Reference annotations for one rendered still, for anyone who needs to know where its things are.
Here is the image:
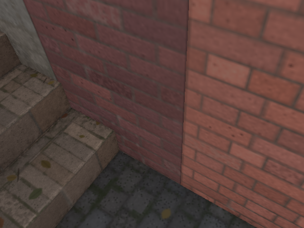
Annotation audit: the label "stairs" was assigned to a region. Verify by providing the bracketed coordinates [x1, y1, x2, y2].
[0, 31, 119, 228]

